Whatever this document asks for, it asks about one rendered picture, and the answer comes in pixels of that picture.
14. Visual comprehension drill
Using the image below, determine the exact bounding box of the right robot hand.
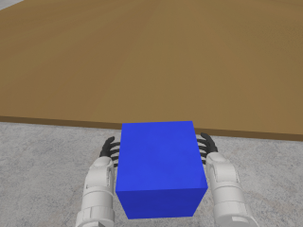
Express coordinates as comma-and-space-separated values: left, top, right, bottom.
197, 132, 218, 165

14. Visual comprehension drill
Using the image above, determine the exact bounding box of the carton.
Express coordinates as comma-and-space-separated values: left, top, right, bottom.
116, 120, 208, 219

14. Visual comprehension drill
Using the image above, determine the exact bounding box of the left robot hand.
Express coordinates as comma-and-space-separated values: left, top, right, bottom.
99, 136, 120, 167

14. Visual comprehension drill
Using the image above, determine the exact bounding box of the robot left forearm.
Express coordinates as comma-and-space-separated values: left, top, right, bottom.
75, 156, 116, 227

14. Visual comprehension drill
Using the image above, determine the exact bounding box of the robot right forearm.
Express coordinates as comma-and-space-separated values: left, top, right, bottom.
205, 151, 259, 227

